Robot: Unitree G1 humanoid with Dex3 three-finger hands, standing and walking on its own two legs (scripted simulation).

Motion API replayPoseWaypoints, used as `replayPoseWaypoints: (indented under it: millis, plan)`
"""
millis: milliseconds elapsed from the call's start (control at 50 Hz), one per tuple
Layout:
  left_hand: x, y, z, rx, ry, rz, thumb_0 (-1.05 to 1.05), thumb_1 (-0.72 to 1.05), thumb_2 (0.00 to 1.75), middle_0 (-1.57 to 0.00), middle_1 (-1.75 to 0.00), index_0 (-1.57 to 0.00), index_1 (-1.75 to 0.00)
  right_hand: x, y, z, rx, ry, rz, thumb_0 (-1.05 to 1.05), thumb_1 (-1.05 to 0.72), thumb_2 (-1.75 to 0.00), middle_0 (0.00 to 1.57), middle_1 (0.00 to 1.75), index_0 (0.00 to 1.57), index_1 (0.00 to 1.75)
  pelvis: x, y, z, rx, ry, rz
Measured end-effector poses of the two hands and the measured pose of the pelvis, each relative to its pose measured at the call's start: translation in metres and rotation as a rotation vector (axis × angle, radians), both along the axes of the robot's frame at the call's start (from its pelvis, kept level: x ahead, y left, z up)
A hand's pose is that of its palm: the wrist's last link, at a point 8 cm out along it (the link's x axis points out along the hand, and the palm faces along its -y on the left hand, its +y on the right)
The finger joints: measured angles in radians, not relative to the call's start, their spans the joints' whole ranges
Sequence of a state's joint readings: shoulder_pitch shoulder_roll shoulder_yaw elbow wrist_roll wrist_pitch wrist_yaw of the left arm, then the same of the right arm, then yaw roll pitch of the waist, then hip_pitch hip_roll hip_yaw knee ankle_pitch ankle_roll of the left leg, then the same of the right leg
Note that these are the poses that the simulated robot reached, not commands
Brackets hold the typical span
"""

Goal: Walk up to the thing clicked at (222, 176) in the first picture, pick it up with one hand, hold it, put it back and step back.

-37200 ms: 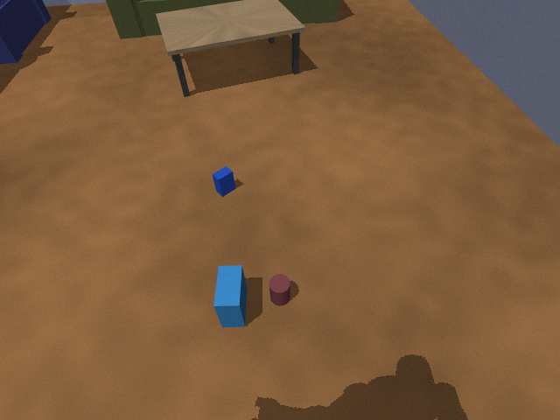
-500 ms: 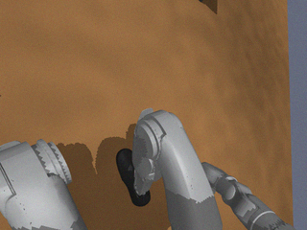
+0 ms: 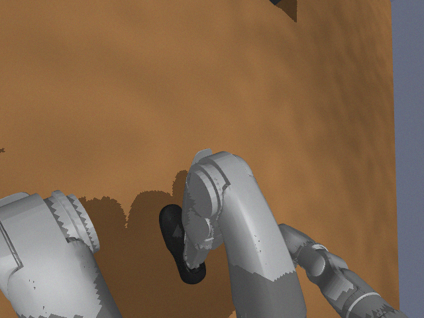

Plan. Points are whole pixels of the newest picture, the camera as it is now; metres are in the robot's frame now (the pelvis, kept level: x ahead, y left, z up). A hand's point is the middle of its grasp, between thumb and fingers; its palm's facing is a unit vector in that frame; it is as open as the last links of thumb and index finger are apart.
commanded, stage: withdraw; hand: left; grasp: from the side
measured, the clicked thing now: out of the picture +0.45 +0.32 -0.22
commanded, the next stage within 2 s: rise in 0.12 s
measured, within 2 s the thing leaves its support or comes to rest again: rests again in 0.16 s
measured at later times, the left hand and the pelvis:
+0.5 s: hand out of the picture +0.37 +0.44 -0.06, palm faces +0.49 -0.82 -0.30, open 17.2 cm; pelvis +0.01 -0.01 +0.04, yaw +6 degrees
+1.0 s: hand out of the picture +0.24 +0.33 +0.14, palm faces +0.37 -0.80 -0.47, open 17.3 cm; pelvis +0.04 -0.03 +0.23, yaw +15 degrees
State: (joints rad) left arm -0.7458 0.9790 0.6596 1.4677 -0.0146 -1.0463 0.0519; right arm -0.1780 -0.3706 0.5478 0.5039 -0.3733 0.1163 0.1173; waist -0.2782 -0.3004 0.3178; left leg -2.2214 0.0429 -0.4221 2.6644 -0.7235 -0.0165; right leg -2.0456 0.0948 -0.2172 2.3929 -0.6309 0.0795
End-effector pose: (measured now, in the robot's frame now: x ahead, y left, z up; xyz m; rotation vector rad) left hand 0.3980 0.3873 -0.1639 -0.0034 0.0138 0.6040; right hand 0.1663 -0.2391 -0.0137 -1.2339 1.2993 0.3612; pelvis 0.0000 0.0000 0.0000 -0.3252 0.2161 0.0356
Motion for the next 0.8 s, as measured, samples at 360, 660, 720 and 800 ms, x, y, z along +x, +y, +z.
replayPoseWaypoints:
  millis: [360,660,720,800]
  plan:
    - [-0.044,0.066,0.080,0.063,0.176,-0.084,-0.01,-0.49,0.07,-0.06,-0.09,-0.08,-0.06,0.015,0.000,-0.009,0.172,-0.136,-0.232,0.00,-0.89,-0.89,0.21,0.30,0.21,0.30,0.003,-0.004,0.017,0.050,0.129,0.041]
    - [-0.116,0.080,0.200,0.246,0.528,-0.018,-0.01,-0.54,0.06,-0.05,-0.06,-0.06,-0.06,0.021,0.002,-0.005,0.377,-0.165,-0.525,0.00,-0.90,-0.90,0.20,0.30,0.21,0.30,0.009,-0.010,0.076,0.122,0.318,0.100]
    - [-0.134,0.060,0.220,0.245,0.598,-0.039,-0.01,-0.54,0.06,-0.05,-0.06,-0.06,-0.06,0.029,0.004,0.006,0.419,-0.176,-0.554,0.00,-0.90,-0.90,0.20,0.30,0.21,0.30,0.010,-0.013,0.098,0.140,0.344,0.107]
    - [-0.156,0.031,0.248,0.220,0.662,-0.057,-0.01,-0.51,0.07,-0.06,-0.06,-0.06,-0.06,0.048,0.009,0.033,0.468,-0.219,-0.560,0.00,-0.90,-0.90,0.20,0.30,0.20,0.30,0.013,-0.018,0.132,0.162,0.364,0.117]
